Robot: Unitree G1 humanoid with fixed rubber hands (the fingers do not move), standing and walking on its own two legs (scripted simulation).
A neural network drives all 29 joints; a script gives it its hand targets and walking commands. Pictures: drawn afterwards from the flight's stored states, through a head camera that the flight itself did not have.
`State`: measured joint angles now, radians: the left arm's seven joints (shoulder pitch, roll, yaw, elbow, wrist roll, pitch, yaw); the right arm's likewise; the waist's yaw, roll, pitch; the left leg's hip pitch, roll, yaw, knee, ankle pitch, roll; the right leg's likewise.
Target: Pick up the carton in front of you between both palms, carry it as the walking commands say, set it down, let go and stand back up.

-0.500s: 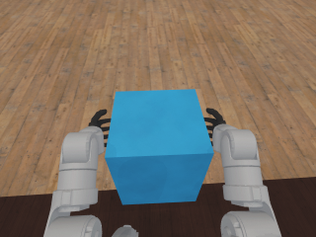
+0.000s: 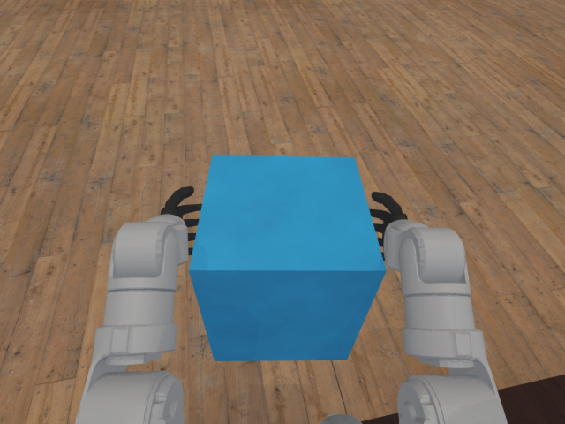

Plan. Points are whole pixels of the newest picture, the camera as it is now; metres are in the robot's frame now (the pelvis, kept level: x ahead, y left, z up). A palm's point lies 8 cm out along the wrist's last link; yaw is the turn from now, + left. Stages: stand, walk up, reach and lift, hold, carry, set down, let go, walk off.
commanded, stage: carry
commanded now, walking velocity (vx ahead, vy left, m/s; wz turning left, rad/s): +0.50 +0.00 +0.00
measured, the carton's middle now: (282, 262) +0.36 -0.01 +0.03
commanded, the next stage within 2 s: none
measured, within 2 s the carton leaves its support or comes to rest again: neither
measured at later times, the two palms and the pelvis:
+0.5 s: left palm (195, 133) +0.65 +0.15 +0.06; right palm (341, 127) +0.67 -0.15 +0.06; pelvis +0.31 -0.03 -0.03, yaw +2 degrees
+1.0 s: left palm (190, 53) +0.96 +0.19 +0.08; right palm (308, 56) +0.95 -0.11 +0.08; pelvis +0.61 +0.04 -0.02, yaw -1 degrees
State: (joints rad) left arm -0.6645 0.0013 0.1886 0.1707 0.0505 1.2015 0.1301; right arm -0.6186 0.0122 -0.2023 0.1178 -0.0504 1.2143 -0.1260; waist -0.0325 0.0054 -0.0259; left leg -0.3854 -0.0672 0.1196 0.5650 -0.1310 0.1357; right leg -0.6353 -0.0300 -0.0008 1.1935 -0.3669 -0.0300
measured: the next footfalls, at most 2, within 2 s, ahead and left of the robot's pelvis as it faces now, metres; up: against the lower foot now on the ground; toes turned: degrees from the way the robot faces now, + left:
right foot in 0.34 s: +0.41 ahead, -0.07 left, -0.02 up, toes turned -3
left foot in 0.86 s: +0.71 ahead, +0.11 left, -0.02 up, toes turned +8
